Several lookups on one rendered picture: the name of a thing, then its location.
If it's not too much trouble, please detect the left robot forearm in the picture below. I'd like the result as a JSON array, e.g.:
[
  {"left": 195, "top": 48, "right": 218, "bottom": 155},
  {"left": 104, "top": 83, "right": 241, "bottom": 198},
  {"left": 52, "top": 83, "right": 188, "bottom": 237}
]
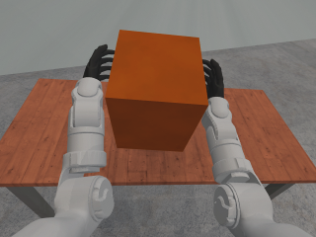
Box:
[{"left": 53, "top": 77, "right": 107, "bottom": 212}]

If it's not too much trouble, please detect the robot right hand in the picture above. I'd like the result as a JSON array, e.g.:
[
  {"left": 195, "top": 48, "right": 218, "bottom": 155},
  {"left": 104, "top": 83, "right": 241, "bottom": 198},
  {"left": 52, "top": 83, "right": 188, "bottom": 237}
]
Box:
[{"left": 202, "top": 59, "right": 224, "bottom": 99}]

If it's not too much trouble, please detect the robot left hand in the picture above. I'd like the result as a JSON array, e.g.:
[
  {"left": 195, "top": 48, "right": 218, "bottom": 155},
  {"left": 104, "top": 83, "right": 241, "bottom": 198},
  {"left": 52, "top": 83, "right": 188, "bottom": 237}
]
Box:
[{"left": 83, "top": 44, "right": 115, "bottom": 82}]

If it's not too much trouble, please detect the right robot forearm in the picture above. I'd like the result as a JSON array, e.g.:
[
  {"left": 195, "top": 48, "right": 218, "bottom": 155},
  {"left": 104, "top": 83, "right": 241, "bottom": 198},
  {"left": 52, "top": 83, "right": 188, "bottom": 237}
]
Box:
[{"left": 201, "top": 97, "right": 274, "bottom": 217}]

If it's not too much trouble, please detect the robot right upper arm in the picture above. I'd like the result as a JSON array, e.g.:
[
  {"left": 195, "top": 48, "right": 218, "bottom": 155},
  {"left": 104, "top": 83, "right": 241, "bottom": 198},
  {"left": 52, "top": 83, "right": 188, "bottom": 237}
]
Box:
[{"left": 213, "top": 182, "right": 313, "bottom": 237}]

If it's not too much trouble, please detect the table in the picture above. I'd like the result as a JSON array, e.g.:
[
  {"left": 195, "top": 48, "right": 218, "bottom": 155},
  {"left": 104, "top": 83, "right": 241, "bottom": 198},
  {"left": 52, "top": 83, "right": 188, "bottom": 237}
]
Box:
[{"left": 0, "top": 78, "right": 316, "bottom": 218}]

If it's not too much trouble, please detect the robot left upper arm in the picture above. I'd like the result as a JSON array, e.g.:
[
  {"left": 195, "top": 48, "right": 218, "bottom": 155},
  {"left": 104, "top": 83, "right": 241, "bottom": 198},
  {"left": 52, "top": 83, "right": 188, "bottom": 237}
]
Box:
[{"left": 12, "top": 175, "right": 115, "bottom": 237}]

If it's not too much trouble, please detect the carton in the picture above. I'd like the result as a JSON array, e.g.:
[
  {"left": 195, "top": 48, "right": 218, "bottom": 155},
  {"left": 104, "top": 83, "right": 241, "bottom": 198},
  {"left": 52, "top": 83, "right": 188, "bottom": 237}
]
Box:
[{"left": 105, "top": 30, "right": 209, "bottom": 152}]

